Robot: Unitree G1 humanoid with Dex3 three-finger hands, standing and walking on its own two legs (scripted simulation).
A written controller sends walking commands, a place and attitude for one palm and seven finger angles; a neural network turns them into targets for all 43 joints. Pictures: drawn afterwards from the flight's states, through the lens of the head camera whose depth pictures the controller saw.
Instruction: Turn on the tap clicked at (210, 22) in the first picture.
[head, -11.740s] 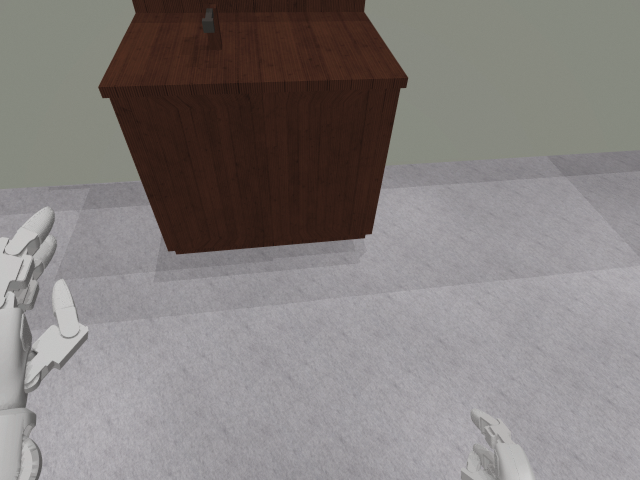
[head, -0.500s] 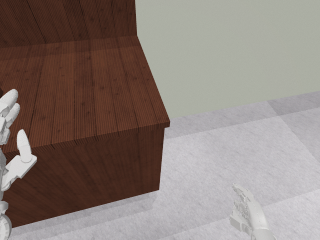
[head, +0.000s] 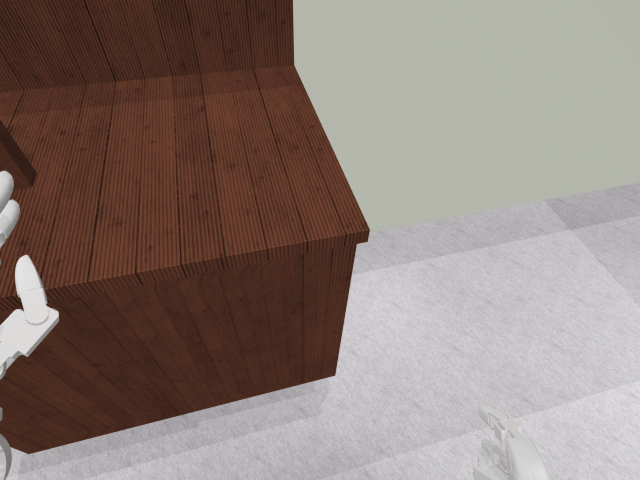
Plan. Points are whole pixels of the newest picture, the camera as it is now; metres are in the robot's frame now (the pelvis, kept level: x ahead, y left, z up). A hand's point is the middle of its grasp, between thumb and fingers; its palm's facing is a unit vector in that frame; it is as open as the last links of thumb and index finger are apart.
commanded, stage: shuffle to correct the standing spot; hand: left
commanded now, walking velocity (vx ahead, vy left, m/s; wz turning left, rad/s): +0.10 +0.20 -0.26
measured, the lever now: out of the picture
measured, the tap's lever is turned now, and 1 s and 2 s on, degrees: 0 0 0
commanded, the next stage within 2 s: come to a stop and stand still in 0.88 s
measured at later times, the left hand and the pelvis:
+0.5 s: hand out of the picture +0.24 +0.35 +0.19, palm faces +0.35 -0.83 -0.44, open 7.4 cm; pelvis +0.00 +0.12 +0.00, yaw -5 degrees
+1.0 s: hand out of the picture +0.28 +0.44 +0.19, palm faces +0.37 -0.84 -0.39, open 7.5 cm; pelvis +0.05 +0.22 +0.01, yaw -3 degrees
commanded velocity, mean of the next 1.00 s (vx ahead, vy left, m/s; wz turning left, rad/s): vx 0.12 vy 0.14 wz -0.03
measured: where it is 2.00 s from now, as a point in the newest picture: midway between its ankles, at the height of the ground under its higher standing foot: outside the picture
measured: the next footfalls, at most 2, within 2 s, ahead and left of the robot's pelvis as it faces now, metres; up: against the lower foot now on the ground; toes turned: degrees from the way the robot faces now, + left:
right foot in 0.20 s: +0.05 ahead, -0.08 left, +0.00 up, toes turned -8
left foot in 0.42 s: +0.13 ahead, +0.35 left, +0.00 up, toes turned -3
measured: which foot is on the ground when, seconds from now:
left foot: down 0.00-0.16, up 0.18-0.40, down 0.42-1.00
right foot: down 0.00-0.04, up 0.06-0.18, down 0.20-0.44, up 0.46-0.54, down 0.56-0.78, up 0.80-0.96, down 0.98-1.00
